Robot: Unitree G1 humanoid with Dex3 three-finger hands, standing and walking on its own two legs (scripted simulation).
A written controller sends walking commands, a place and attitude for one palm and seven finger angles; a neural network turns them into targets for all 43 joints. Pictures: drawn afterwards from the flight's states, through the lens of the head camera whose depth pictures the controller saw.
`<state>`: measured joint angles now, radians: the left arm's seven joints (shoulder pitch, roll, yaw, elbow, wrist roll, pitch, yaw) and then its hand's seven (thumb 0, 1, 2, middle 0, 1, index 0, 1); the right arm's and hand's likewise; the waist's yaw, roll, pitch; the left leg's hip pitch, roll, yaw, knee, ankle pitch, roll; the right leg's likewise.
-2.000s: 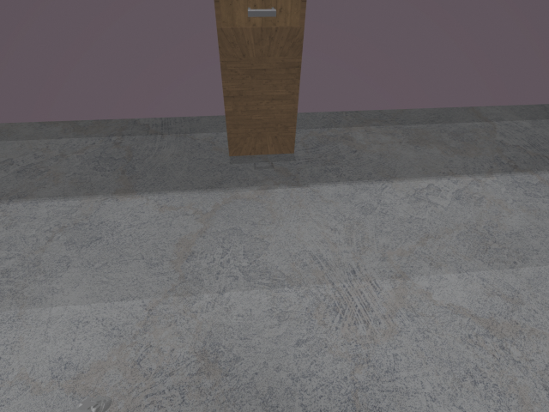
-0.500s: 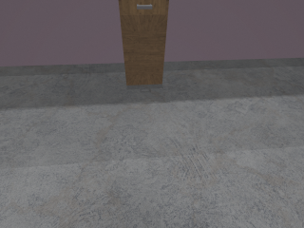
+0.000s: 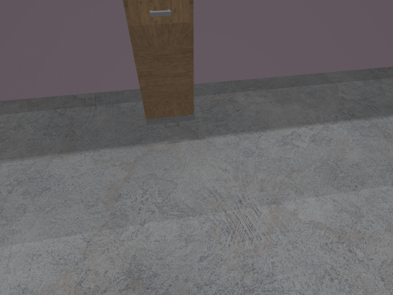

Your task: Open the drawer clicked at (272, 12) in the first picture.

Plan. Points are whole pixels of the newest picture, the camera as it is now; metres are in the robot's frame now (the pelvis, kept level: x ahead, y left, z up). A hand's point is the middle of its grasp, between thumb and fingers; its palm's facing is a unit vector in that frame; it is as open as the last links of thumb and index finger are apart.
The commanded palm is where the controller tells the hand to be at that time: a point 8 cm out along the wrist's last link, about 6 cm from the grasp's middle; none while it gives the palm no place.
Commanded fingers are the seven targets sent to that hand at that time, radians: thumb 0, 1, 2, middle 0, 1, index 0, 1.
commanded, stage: walk to a spot facing it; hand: left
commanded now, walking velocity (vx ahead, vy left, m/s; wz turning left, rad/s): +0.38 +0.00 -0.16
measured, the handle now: (160, 12) +1.49 +0.33 +0.02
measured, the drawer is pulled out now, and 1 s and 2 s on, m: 0.00 0.00 0.00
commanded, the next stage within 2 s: turn to face it in 1.42 s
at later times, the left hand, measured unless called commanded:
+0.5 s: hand (109, 279) +0.19 +0.24 -0.19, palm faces -0.01 -0.99 -0.15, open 7.4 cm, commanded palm none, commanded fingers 0.00 0.90 0.90 -0.20 -0.30 -0.20 -0.30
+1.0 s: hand (172, 163) +0.56 +0.14 -0.17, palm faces -0.31 -0.94 -0.12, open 7.4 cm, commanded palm none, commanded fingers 0.00 0.90 0.90 -0.20 -0.30 -0.20 -0.30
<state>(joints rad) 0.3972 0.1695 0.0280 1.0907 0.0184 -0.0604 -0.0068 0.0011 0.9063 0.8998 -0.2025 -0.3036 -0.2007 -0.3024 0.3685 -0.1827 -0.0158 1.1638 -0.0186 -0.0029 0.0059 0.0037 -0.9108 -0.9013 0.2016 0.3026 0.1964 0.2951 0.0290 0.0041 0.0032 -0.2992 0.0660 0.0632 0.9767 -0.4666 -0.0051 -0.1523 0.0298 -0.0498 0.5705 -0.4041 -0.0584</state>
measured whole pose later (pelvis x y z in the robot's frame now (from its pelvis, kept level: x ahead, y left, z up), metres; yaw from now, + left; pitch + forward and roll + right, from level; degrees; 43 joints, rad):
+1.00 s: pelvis +0.42 +0.01 +0.00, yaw -14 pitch +1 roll -1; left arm 0.10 0.14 0.05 1.02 0.03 -0.01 -0.03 0.00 0.91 0.90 -0.20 -0.30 -0.20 -0.30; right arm 0.57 -0.07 -0.02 1.20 -0.03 -0.08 -0.02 0.00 -0.91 -0.90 0.20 0.30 0.20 0.29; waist -0.09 0.00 0.07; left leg 0.09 0.05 0.29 0.37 -0.45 0.00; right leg -0.44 -0.03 -0.15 0.61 -0.23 -0.06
